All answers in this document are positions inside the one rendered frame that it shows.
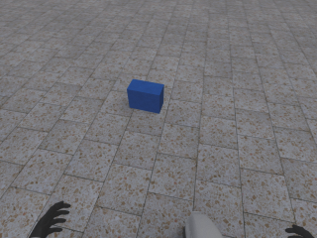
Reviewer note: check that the right robot thigh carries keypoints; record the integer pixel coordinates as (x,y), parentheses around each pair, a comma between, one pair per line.
(200,226)

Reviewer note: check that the right robot hand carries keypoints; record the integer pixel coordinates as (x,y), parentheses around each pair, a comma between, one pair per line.
(298,230)

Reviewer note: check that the carton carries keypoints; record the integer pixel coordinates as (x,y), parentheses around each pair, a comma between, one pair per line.
(145,95)

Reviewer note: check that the left robot hand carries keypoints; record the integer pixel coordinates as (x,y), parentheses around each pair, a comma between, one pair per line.
(42,229)

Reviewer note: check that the right robot shin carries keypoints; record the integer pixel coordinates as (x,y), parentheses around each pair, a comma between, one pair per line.
(194,212)

